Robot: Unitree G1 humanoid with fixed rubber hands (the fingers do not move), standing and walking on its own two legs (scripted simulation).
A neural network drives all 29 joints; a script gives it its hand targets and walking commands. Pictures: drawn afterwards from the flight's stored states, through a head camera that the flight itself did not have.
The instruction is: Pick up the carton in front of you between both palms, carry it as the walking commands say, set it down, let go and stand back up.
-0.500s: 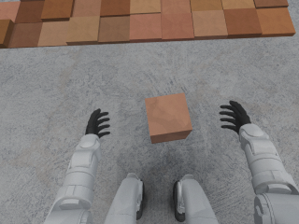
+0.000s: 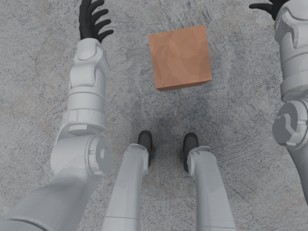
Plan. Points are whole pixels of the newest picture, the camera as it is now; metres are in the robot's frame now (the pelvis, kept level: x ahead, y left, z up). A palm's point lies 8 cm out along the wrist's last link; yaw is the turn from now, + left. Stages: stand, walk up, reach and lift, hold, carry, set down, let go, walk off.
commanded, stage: reach and lift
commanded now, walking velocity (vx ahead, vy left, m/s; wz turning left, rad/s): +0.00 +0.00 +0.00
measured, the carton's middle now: (178, 63) +0.54 -0.02 -0.54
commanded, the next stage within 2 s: none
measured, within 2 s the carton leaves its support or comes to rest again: leaves its support in 1.82 s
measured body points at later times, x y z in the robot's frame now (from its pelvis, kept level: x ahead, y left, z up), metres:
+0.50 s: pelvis -0.01 +0.02 -0.14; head +0.36 -0.01 +0.11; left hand +0.52 +0.17 -0.31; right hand +0.56 -0.21 -0.31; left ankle +0.07 +0.15 -0.63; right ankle +0.07 -0.09 -0.63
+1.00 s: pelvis -0.04 +0.01 -0.29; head +0.35 -0.01 -0.09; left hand +0.52 +0.17 -0.48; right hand +0.56 -0.19 -0.48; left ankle +0.07 +0.15 -0.63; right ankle +0.07 -0.09 -0.63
